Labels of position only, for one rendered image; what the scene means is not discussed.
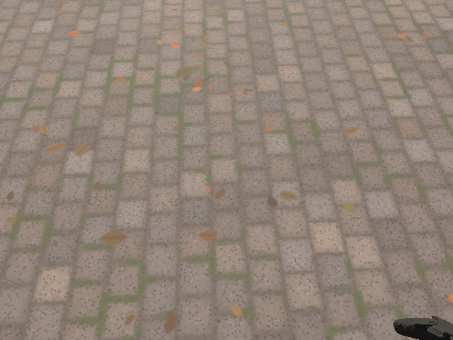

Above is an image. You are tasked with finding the robot right hand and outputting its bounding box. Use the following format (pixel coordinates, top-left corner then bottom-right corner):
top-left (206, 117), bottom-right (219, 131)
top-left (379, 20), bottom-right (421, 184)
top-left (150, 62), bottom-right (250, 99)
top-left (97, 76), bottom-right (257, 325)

top-left (394, 316), bottom-right (453, 340)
